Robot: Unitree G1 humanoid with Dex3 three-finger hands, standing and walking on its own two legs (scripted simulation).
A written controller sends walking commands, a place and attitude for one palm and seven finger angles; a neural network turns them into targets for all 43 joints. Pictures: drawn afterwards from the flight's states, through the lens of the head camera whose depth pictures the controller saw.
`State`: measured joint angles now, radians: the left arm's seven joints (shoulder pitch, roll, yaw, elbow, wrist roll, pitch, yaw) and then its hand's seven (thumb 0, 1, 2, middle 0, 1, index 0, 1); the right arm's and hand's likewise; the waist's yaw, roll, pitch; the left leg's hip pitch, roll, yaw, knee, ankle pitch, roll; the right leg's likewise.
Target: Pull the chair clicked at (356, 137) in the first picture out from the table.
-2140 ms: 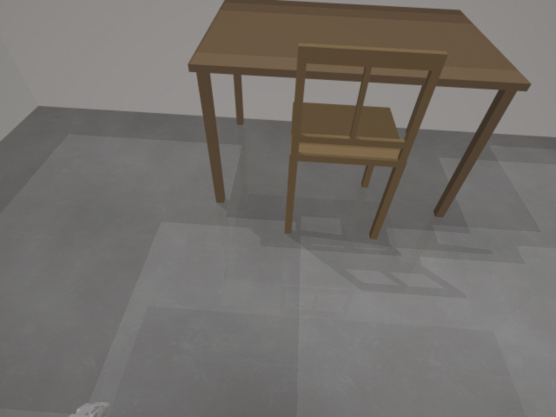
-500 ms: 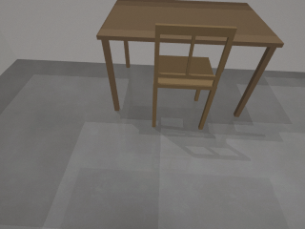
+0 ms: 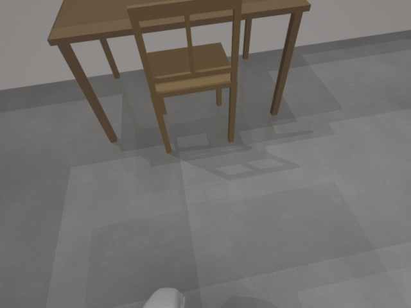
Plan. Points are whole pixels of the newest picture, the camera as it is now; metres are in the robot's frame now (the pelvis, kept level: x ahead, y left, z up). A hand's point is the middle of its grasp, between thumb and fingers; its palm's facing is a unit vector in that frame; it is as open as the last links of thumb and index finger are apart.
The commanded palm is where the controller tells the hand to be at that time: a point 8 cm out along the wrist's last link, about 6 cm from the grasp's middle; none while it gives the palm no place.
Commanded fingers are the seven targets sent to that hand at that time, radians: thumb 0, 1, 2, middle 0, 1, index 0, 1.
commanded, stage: walk to a spot facing it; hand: left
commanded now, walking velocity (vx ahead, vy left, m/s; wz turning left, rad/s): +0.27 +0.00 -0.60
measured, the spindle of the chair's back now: (189, 45) +1.09 +0.18 -0.09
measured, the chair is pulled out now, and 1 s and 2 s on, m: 0.00 0.00 0.00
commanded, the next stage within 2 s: turn to face it in 1.66 s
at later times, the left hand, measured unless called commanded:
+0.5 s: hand out of the picture +0.11 +0.26 -0.17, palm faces -0.16 -0.97 -0.21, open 7.4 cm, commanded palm none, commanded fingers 0.00 0.90 0.90 -0.20 -0.30 -0.20 -0.30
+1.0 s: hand (213, 193) +0.44 +0.03 -0.19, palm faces -0.64 -0.76 -0.12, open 7.4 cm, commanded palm none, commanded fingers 0.00 0.90 0.90 -0.20 -0.30 -0.20 -0.30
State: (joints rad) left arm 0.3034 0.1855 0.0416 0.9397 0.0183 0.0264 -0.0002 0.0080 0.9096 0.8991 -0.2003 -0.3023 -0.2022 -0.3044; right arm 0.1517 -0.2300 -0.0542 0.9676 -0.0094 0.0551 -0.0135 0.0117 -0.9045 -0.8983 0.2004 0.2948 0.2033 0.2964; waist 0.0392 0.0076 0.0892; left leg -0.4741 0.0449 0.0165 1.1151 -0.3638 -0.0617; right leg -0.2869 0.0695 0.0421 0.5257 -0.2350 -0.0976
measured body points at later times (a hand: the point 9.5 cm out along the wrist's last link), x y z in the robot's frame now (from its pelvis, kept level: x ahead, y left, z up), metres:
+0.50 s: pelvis +0.07 +0.06 +0.00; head +0.08 +0.08 +0.45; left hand +0.12 +0.31 -0.16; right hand +0.13 -0.21 -0.11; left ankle +0.09 +0.16 -0.74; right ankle +0.02 -0.05 -0.72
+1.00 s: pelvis +0.23 -0.02 -0.03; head +0.28 -0.04 +0.42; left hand +0.47 +0.08 -0.18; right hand -0.01 -0.10 -0.15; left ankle +0.11 +0.16 -0.71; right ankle +0.28 -0.12 -0.74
